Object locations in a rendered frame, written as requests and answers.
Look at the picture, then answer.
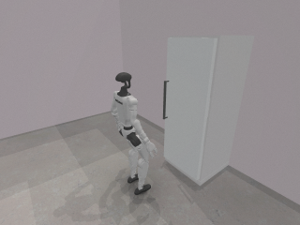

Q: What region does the robot left thigh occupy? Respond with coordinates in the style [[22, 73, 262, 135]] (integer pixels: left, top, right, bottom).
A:
[[119, 129, 138, 158]]

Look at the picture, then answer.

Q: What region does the right robot hand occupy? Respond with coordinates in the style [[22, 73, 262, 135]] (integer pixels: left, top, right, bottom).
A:
[[145, 142, 158, 158]]

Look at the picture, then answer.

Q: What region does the fridge door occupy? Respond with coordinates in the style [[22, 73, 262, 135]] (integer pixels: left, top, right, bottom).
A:
[[163, 37, 218, 180]]

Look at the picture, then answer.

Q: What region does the left robot shin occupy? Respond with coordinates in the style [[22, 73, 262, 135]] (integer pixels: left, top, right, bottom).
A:
[[128, 150, 139, 178]]

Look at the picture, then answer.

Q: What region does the left robot hand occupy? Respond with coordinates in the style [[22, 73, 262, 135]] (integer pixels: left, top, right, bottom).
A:
[[116, 123, 124, 131]]

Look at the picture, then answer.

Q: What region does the handle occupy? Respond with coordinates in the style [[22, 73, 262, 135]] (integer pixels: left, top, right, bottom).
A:
[[163, 81, 169, 119]]

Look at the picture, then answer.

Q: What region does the left robot upper arm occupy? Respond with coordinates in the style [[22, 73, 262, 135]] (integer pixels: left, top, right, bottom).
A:
[[111, 91, 120, 113]]

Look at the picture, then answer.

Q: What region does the robot left forearm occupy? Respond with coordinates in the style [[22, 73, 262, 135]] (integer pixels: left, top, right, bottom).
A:
[[111, 112, 122, 125]]

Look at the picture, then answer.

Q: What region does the robot right forearm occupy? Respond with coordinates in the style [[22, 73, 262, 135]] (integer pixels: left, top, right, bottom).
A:
[[133, 120, 150, 145]]

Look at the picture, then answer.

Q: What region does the right robot upper arm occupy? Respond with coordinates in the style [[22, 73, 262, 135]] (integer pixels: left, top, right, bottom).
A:
[[127, 97, 138, 127]]

